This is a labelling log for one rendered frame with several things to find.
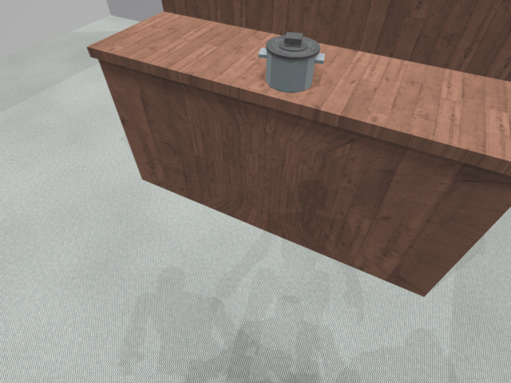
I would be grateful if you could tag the knob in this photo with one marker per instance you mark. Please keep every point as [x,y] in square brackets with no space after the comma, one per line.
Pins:
[293,38]

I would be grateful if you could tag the pot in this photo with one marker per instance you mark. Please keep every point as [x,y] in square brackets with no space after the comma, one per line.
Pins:
[290,76]

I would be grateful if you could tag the table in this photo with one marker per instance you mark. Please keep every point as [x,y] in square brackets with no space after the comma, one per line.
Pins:
[395,161]

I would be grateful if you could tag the lid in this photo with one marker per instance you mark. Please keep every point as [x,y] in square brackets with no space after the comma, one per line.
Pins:
[308,48]

